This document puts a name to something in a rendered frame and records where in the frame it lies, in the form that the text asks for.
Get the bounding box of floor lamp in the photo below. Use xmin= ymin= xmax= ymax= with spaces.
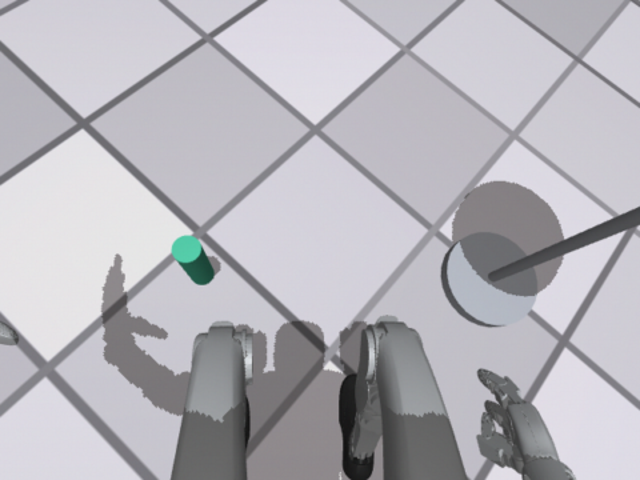
xmin=441 ymin=207 xmax=640 ymax=327

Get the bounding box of right robot foot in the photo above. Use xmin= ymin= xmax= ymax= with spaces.
xmin=339 ymin=374 xmax=374 ymax=480

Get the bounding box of right robot arm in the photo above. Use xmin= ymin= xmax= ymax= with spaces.
xmin=522 ymin=458 xmax=576 ymax=480

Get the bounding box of can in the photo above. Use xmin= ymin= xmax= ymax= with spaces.
xmin=172 ymin=235 xmax=214 ymax=285

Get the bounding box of left robot hand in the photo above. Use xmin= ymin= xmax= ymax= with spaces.
xmin=0 ymin=321 xmax=19 ymax=345

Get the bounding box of right robot hand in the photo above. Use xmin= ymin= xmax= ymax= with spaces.
xmin=476 ymin=369 xmax=560 ymax=474

